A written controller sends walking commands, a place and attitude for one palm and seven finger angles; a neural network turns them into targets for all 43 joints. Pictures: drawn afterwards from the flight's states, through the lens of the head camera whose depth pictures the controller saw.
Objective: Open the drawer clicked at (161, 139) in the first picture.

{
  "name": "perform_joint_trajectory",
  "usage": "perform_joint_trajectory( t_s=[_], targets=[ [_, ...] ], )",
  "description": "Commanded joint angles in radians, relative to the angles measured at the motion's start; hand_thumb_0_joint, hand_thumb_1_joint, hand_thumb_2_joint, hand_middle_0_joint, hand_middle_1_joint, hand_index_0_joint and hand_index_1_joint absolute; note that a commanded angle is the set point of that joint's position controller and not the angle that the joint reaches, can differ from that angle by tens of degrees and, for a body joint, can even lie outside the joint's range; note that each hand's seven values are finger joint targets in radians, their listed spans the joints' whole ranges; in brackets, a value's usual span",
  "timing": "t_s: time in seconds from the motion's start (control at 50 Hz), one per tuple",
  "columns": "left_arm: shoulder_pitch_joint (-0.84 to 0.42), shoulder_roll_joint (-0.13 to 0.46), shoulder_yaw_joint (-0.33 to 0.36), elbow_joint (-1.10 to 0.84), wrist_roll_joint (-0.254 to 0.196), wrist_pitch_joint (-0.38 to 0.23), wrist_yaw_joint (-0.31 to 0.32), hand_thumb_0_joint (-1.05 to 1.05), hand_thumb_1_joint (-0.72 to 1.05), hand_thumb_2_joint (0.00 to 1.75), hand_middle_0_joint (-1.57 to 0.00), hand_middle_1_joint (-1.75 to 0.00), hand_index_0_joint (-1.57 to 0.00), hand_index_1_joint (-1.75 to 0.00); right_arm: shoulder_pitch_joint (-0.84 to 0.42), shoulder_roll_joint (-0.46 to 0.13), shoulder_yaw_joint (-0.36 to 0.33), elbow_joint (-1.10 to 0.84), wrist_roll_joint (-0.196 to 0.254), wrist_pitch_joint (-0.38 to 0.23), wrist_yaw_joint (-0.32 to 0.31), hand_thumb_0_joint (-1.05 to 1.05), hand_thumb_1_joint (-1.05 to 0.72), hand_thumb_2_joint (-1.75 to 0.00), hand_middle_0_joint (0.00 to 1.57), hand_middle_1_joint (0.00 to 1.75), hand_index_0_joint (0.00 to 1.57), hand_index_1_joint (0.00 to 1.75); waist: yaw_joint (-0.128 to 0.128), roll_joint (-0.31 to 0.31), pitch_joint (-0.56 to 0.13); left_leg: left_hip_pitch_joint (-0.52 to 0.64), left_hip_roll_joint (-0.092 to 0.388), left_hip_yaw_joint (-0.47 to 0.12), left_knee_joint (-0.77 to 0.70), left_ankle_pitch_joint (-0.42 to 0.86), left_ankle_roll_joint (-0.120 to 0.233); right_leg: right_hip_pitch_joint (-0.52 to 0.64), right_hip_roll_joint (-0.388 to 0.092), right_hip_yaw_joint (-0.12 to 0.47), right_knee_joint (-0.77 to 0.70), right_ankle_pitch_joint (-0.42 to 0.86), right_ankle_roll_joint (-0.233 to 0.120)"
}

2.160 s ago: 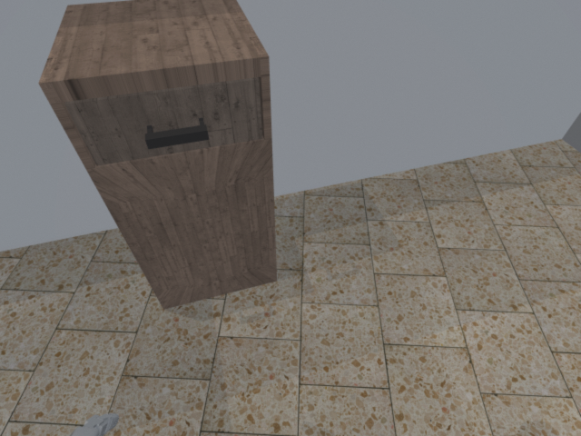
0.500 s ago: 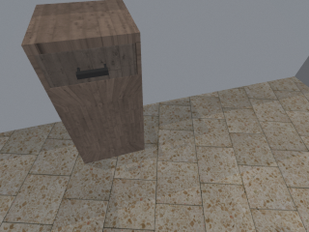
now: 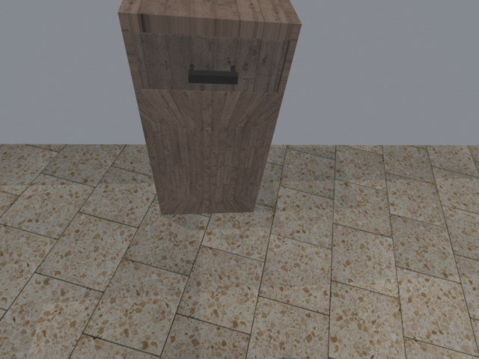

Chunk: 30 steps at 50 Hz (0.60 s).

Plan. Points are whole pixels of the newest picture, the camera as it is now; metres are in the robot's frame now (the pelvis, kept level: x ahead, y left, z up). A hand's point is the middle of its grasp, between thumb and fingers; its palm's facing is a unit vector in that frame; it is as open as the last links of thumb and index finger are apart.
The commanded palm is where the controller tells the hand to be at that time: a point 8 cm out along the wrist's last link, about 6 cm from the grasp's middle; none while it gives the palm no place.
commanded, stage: turn to face it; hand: left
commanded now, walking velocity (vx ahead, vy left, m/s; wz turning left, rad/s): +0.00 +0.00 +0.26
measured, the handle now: (212, 72) +0.79 +0.12 +0.03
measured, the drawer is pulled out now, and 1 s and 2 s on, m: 0.00 0.00 0.00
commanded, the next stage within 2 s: take the last steps up to it in 0.12 s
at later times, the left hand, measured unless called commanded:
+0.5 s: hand out of the picture +0.02 +0.17 -0.15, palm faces +0.07 -0.98 -0.18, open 7.4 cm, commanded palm none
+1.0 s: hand out of the picture -0.01 +0.02 -0.14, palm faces +0.22 -0.97 -0.13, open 7.4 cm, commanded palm none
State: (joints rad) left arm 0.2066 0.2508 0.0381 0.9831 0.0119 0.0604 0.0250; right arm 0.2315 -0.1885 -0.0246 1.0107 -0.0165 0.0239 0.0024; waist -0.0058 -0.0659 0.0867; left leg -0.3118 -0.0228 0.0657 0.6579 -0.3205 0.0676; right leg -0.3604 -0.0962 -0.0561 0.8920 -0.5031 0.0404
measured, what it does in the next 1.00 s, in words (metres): walks ahead: right foot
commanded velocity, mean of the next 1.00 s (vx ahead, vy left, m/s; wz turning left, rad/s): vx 0.23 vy -0.10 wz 0.04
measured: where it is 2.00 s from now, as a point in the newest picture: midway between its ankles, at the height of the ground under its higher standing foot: (255, 337)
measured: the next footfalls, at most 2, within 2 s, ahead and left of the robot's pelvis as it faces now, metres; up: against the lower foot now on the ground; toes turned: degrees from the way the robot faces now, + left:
right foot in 0.60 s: +0.05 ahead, -0.15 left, +0.00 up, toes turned -1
left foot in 1.12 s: +0.30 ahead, +0.02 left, +0.00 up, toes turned +13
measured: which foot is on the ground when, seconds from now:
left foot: down 0.00-0.60, up 0.62-1.00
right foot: up 0.00-0.58, down 0.60-1.00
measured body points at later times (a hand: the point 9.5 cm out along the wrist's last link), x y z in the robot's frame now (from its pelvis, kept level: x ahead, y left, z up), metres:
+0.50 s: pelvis +0.01 -0.01 +0.02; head -0.01 -0.01 +0.47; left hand +0.02 +0.22 -0.13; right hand +0.00 -0.24 -0.13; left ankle +0.02 +0.07 -0.72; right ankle -0.01 -0.14 -0.69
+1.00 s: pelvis +0.14 -0.09 +0.01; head +0.16 -0.09 +0.46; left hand -0.02 +0.07 -0.13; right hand +0.21 -0.30 -0.15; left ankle +0.19 +0.05 -0.67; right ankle +0.01 -0.14 -0.72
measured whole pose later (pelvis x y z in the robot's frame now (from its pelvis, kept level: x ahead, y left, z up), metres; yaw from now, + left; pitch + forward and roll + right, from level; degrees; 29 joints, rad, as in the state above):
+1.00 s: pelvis +0.14 -0.09 +0.01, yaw +5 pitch +1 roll +0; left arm 0.55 0.04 0.01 1.19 0.03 -0.08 0.03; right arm 0.19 -0.15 -0.07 1.08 -0.03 0.01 0.00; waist 0.04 0.02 0.01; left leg -0.59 0.10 0.09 0.95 -0.25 0.00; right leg 0.05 0.09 -0.10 0.29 -0.37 -0.10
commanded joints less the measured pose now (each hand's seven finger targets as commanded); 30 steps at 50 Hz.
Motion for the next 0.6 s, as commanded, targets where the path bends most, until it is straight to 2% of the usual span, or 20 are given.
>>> perform_joint_trajectory(
  t_s=[0.0, 0.02, 0.06, 0.12, 0.16, 0.2, 0.24, 0.3, 0.32, 0.36, 0.4, 0.42, 0.44, 0.5, 0.52, 0.54, 0.56, 0.58],
  targets=[
    [-0.024, 0.092, 0.035, -0.059, 0.011, -0.014, 0.001, 0.0, 0.9, 0.9, -0.2, -0.3, -0.2, -0.3, 0.025, -0.203, -0.043, -0.058, -0.006, -0.022, -0.032, 0.0, -0.9, -0.9, 0.2, 0.3, 0.2, 0.3, -0.009, 0.197, -0.041, 0.058, 0.282, -0.41, -0.443, 0.102, 0.05, -0.165, 0.002, 0.094, 0.249, 0.091, 0.0],
    [0.002, 0.084, 0.034, -0.042, 0.013, -0.018, -0.005, 0.0, 0.9, 0.9, -0.2, -0.3, -0.2, -0.3, 0.023, -0.186, -0.039, -0.053, -0.001, -0.029, -0.035, 0.0, -0.9, -0.9, 0.2, 0.3, 0.2, 0.3, 0.003, 0.163, -0.062, 0.098, 0.255, -0.368, -0.436, 0.155, 0.036, -0.175, 0.003, 0.085, 0.254, 0.139, 0.008],
    [0.036, 0.068, 0.034, -0.019, 0.011, -0.02, -0.004, 0.0, 0.9, 0.9, -0.2, -0.3, -0.2, -0.3, 0.052, -0.173, -0.04, -0.044, 0.003, -0.036, -0.04, 0.0, -0.9, -0.9, 0.2, 0.3, 0.2, 0.3, 0.001, 0.149, -0.111, 0.174, 0.233, -0.322, -0.422, 0.249, 0.033, -0.175, 0.01, 0.081, 0.245, 0.171, 0.021],
    [0.039, 0.057, 0.034, -0.01, 0.011, -0.021, -0.001, 0.0, 0.9, 0.9, -0.2, -0.3, -0.2, -0.3, 0.093, -0.151, -0.043, -0.025, 0.007, -0.038, -0.045, 0.0, -0.9, -0.9, 0.2, 0.3, 0.2, 0.3, -0.01, 0.153, -0.135, 0.256, 0.226, -0.317, -0.406, 0.345, 0.042, -0.193, 0.014, 0.078, 0.2, 0.175, 0.035],
    [0.032, 0.048, 0.034, -0.011, 0.009, -0.019, 0.001, 0.0, 0.9, 0.9, -0.2, -0.3, -0.2, -0.3, 0.102, -0.146, -0.046, -0.019, 0.006, -0.035, -0.045, 0.0, -0.9, -0.9, 0.2, 0.3, 0.2, 0.3, -0.015, 0.164, -0.126, 0.262, 0.228, -0.325, -0.412, 0.339, 0.054, -0.181, 0.018, 0.073, 0.16, 0.161, 0.041],
    [0.033, 0.041, 0.031, -0.008, 0.009, -0.017, 0.003, 0.0, 0.9, 0.9, -0.2, -0.3, -0.2, -0.3, 0.104, -0.139, -0.047, -0.014, 0.004, -0.032, -0.046, 0.0, -0.9, -0.9, 0.2, 0.3, 0.2, 0.3, -0.017, 0.166, -0.117, 0.258, 0.234, -0.343, -0.424, 0.289, 0.067, -0.166, 0.023, 0.069, 0.106, 0.143, 0.041],
    [0.043, 0.021, 0.019, 0.01, 0.012, -0.023, -0.001, 0.0, 0.9, 0.9, -0.2, -0.3, -0.2, -0.3, 0.129, -0.12, -0.043, 0.006, 0.0, -0.039, -0.047, 0.0, -0.9, -0.9, 0.2, 0.3, 0.2, 0.3, -0.028, 0.17, -0.131, 0.268, 0.236, -0.375, -0.456, 0.122, 0.071, -0.134, 0.03, 0.074, 0.03, 0.126, 0.035],
    [0.049, 0.006, 0.005, 0.027, 0.02, -0.029, -0.008, 0.0, 0.9, 0.9, -0.2, -0.3, -0.2, -0.3, 0.153, -0.123, -0.047, 0.033, -0.006, -0.042, -0.046, 0.0, -0.9, -0.9, 0.2, 0.3, 0.2, 0.3, -0.043, 0.17, -0.076, 0.223, 0.252, -0.415, -0.519, -0.175, 0.084, -0.129, 0.039, 0.057, -0.038, 0.103, 0.01],
    [0.041, 0.012, 0.004, 0.025, 0.02, -0.032, -0.011, 0.0, 0.9, 0.9, -0.2, -0.3, -0.2, -0.3, 0.162, -0.126, -0.051, 0.04, -0.008, -0.043, -0.044, 0.0, -0.9, -0.9, 0.2, 0.3, 0.2, 0.3, -0.048, 0.179, -0.059, 0.22, 0.267, -0.434, -0.527, -0.22, 0.093, -0.137, 0.037, 0.059, -0.059, 0.09, 0.003],
    [0.03, 0.007, 0.006, 0.022, 0.019, -0.033, -0.017, 0.0, 0.9, 0.9, -0.2, -0.3, -0.2, -0.3, 0.167, -0.135, -0.054, 0.048, -0.012, -0.042, -0.042, 0.0, -0.9, -0.9, 0.2, 0.3, 0.2, 0.3, -0.051, 0.174, -0.006, 0.133, 0.282, -0.447, -0.554, -0.302, 0.099, -0.109, 0.033, 0.058, -0.079, 0.081, -0.011],
    [0.052, -0.005, 0.008, 0.026, 0.018, -0.036, -0.022, 0.0, 0.9, 0.9, -0.2, -0.3, -0.2, -0.3, 0.151, -0.148, -0.058, 0.048, -0.014, -0.045, -0.041, 0.0, -0.9, -0.9, 0.2, 0.3, 0.2, 0.3, -0.039, 0.167, 0.017, 0.095, 0.291, -0.434, -0.558, -0.321, 0.103, -0.088, 0.034, 0.05, -0.106, 0.08, -0.02],
    [0.053, -0.004, 0.009, 0.025, 0.018, -0.04, -0.025, 0.0, 0.9, 0.9, -0.2, -0.3, -0.2, -0.3, 0.154, -0.15, -0.061, 0.05, -0.015, -0.047, -0.04, 0.0, -0.9, -0.9, 0.2, 0.3, 0.2, 0.3, -0.04, 0.159, 0.009, 0.084, 0.296, -0.431, -0.549, -0.307, 0.105, -0.062, 0.035, 0.049, -0.139, 0.075, -0.024],
    [0.068, -0.015, 0.012, 0.028, 0.016, -0.042, -0.027, 0.0, 0.9, 0.9, -0.2, -0.3, -0.2, -0.3, 0.143, -0.153, -0.063, 0.048, -0.017, -0.047, -0.039, 0.0, -0.9, -0.9, 0.2, 0.3, 0.2, 0.3, -0.03, 0.168, 0.013, 0.043, 0.295, -0.417, -0.547, -0.306, 0.101, -0.013, 0.039, 0.043, -0.168, 0.076, -0.029],
    [0.161, -0.038, 0.019, 0.058, 0.014, -0.051, -0.031, 0.0, 0.9, 0.9, -0.2, -0.3, -0.2, -0.3, 0.113, -0.154, -0.067, 0.047, -0.017, -0.045, -0.037, 0.0, -0.9, -0.9, 0.2, 0.3, 0.2, 0.3, 0.006, 0.16, 0.003, -0.047, 0.263, -0.349, -0.509, -0.298, 0.074, 0.152, 0.07, 0.009, -0.31, 0.13, -0.038],
    [0.208, -0.039, 0.02, 0.078, 0.015, -0.055, -0.032, 0.0, 0.9, 0.9, -0.2, -0.3, -0.2, -0.3, 0.105, -0.15, -0.068, 0.051, -0.016, -0.042, -0.035, 0.0, -0.9, -0.9, 0.2, 0.3, 0.2, 0.3, 0.025, 0.141, 0.001, -0.094, 0.235, -0.314, -0.47, -0.313, 0.053, 0.235, 0.094, -0.022, -0.383, 0.177, -0.038],
    [0.256, -0.037, 0.023, 0.099, 0.018, -0.061, -0.03, 0.0, 0.9, 0.9, -0.2, -0.3, -0.2, -0.3, 0.105, -0.129, -0.066, 0.053, -0.015, -0.041, -0.033, 0.0, -0.9, -0.9, 0.2, 0.3, 0.2, 0.3, 0.039, 0.107, -0.003, -0.137, 0.193, -0.27, -0.399, -0.312, 0.028, 0.318, 0.095, -0.021, -0.469, 0.188, -0.045],
    [0.302, -0.012, 0.031, 0.113, 0.023, -0.069, -0.024, 0.0, 0.9, 0.9, -0.2, -0.3, -0.2, -0.3, 0.104, -0.092, -0.059, 0.052, -0.01, -0.043, -0.03, 0.0, -0.9, -0.9, 0.2, 0.3, 0.2, 0.3, 0.057, 0.032, -0.001, -0.223, 0.138, -0.208, -0.255, -0.303, -0.002, 0.39, 0.028, 0.072, -0.556, 0.086, -0.069],
    [0.344, 0.053, 0.043, 0.117, 0.03, -0.077, -0.012, 0.0, 0.9, 0.9, -0.2, -0.3, -0.2, -0.3, 0.091, -0.022, -0.043, 0.03, 0.0, -0.046, -0.028, 0.0, -0.9, -0.9, 0.2, 0.3, 0.2, 0.3, 0.074, -0.196, 0.014, -0.398, 0.029, -0.077, 0.007, -0.277, -0.041, 0.437, -0.158, 0.378, -0.708, -0.176, -0.147]
  ],
)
